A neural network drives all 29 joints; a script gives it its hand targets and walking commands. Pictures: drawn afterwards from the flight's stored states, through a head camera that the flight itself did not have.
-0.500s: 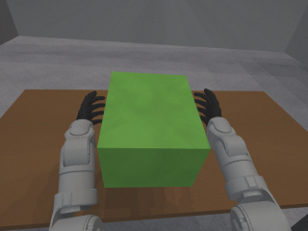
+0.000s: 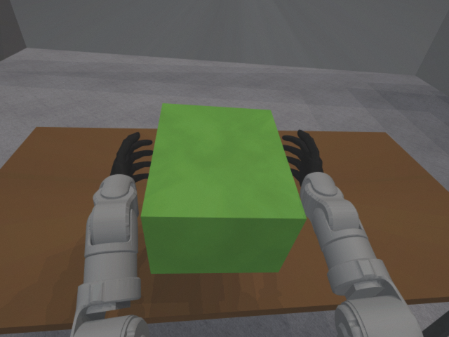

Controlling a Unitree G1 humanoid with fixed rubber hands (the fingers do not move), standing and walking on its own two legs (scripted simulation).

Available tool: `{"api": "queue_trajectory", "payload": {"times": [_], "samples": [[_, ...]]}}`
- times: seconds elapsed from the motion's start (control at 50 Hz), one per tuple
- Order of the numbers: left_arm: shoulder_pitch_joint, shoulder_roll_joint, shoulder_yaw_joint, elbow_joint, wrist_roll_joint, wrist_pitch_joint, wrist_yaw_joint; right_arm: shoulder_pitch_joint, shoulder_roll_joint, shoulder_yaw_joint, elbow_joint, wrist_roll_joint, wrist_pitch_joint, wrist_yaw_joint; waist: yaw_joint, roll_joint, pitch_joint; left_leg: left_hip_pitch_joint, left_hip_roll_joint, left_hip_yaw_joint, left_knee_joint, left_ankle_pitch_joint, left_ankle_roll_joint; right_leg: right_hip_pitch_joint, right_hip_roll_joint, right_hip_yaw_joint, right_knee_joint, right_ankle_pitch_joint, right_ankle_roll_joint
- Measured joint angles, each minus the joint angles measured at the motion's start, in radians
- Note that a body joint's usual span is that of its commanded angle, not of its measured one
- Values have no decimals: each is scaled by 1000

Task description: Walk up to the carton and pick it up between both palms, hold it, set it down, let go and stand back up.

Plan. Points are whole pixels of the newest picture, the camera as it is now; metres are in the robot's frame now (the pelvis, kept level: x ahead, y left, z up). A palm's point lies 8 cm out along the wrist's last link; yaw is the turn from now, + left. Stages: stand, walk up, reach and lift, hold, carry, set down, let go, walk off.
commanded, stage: hold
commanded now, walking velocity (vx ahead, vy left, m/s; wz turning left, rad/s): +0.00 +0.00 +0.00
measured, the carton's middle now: (217, 183) +0.39 +0.01 +0.12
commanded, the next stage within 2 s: none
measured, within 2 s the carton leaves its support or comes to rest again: neither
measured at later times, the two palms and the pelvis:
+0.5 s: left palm (121, 177) +0.35 +0.17 +0.17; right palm (308, 169) +0.36 -0.15 +0.19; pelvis +0.00 +0.00 +0.00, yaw +0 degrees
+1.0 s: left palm (125, 180) +0.35 +0.17 +0.16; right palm (309, 173) +0.36 -0.15 +0.18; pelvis +0.00 +0.00 +0.00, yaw +0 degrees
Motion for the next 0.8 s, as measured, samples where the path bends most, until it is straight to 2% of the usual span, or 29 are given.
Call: {"api": "queue_trajectory", "payload": {"times": [0.12, 0.24, 0.36, 0.58, 0.8], "samples": [[-2, -6, 0, -9, -3, -3, 6, 5, -6, 4, -13, 1, -5, 1, 2, 4, -5, -1, 1, 6, -5, 3, 1, -6, 0, 6, 2, 1, 1], [-18, -12, 18, 25, 15, 0, -3, -19, -7, -2, 26, -5, 7, 5, 16, 5, 6, 8, 3, 12, -12, 5, 2, -2, 2, 12, 1, 2, -1], [-2, 3, 3, -3, -18, -13, 9, -9, -2, 5, -9, -2, -5, -3, 8, -1, -11, -12, 3, -1, 2, -1, -3, -13, 3, -1, 4, -2, -3], [14, -9, 16, -15, 15, 14, -16, 0, 6, 3, -1, -2, 17, -2, 1, -7, 3, 20, 0, 2, -5, -2, -1, 18, 0, 2, -1, -4, -1], [-24, -5, 4, 21, 2, -4, 8, -17, -9, -7, 13, -3, -3, 4, 11, 13, -2, -6, 3, 9, -2, 3, 2, -11, 2, 9, 2, 4, 1]]}}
